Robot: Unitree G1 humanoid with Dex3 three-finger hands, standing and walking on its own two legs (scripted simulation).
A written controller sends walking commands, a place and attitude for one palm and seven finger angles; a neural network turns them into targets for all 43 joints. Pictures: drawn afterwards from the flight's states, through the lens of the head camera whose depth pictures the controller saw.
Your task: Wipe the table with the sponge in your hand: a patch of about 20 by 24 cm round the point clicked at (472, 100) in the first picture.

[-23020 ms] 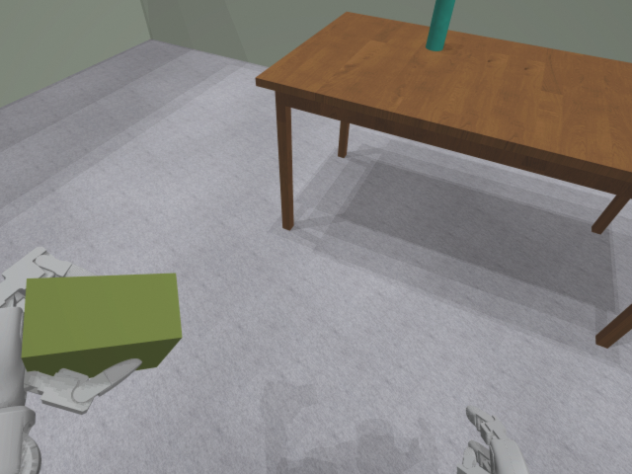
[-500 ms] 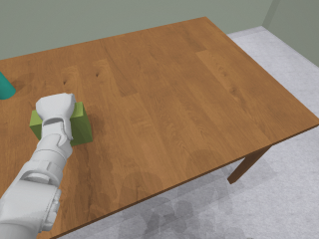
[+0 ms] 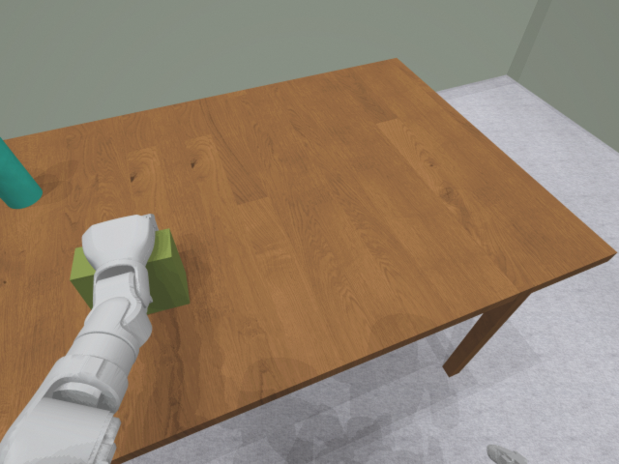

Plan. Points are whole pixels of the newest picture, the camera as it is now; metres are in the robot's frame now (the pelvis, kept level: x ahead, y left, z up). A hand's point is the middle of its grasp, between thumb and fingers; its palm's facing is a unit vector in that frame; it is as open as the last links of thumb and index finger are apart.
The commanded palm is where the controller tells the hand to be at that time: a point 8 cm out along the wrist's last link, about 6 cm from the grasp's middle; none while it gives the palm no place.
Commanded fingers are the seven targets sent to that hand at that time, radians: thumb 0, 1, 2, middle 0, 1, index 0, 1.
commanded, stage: wipe back along the middle lane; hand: left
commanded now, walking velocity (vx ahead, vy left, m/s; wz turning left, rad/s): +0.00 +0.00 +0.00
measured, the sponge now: (139, 284) +0.37 +0.29 -0.02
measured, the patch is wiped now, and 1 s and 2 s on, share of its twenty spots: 0.70 0.80 0.80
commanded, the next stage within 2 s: slide across to the third lane in 1.26 s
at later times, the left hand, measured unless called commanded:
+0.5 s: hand (138, 291) +0.33 +0.26 +0.02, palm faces -0.03 -0.03 -1.00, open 10.1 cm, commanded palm +0.29 +0.24 +0.05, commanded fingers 0.00 0.10 1.30 -1.20 -1.60 -1.20 -1.60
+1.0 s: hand (143, 324) +0.29 +0.24 +0.02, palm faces -0.03 -0.05 -1.00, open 10.1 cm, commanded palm +0.24 +0.22 +0.05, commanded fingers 0.00 0.10 1.30 -1.20 -1.60 -1.20 -1.60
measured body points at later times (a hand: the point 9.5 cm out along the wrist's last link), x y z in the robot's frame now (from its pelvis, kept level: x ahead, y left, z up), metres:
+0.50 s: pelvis +0.00 +0.01 +0.00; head +0.01 -0.01 +0.45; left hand +0.33 +0.26 +0.07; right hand +0.17 -0.23 -0.12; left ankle -0.01 +0.12 -0.73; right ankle -0.03 -0.12 -0.73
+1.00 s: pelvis -0.01 -0.01 +0.00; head -0.01 -0.04 +0.45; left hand +0.28 +0.24 +0.07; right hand +0.20 -0.23 -0.10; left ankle -0.01 +0.12 -0.73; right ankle -0.03 -0.12 -0.73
